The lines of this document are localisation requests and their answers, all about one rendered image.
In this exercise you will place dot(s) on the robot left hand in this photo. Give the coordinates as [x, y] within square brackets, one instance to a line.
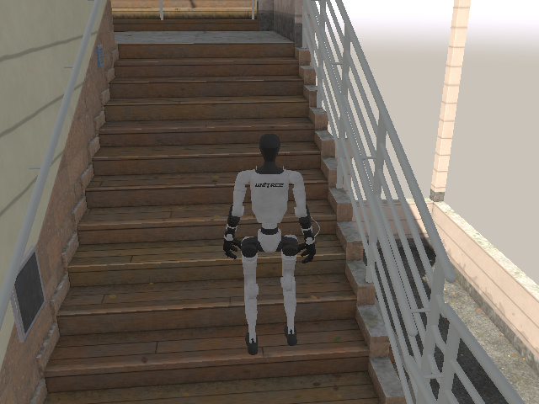
[228, 245]

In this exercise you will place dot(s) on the robot right upper arm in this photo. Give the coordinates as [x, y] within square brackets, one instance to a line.
[299, 193]

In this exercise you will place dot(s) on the robot left upper arm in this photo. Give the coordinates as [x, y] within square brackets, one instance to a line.
[239, 192]

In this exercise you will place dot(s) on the robot left forearm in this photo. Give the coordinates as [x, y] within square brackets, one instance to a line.
[232, 222]

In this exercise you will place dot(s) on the robot right forearm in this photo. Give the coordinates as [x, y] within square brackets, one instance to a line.
[306, 226]

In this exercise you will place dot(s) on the left robot shin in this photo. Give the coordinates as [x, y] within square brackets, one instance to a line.
[251, 314]

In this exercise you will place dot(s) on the robot left foot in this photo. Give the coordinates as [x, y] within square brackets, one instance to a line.
[252, 347]

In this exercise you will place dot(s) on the robot right hand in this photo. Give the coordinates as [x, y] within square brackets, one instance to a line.
[310, 249]

